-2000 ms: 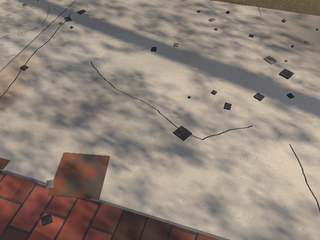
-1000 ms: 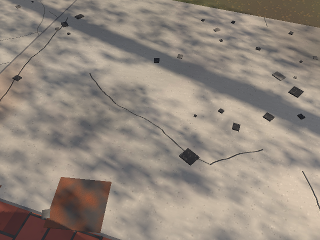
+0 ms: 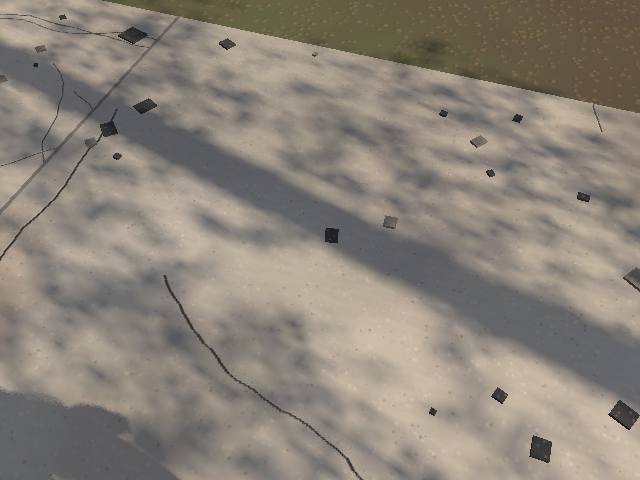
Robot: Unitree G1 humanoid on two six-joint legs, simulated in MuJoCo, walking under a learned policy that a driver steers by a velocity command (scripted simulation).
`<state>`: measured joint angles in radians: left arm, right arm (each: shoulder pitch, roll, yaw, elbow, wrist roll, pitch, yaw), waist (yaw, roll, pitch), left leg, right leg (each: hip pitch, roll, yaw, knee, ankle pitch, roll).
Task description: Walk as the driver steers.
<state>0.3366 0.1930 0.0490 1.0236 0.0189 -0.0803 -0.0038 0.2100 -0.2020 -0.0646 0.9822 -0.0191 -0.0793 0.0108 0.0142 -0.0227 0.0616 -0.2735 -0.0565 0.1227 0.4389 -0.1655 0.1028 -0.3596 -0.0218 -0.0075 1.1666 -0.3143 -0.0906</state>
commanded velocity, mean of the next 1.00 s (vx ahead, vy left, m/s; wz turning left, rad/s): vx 0.50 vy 0.00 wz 0.00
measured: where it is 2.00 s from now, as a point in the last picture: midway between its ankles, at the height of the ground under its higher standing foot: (338, 290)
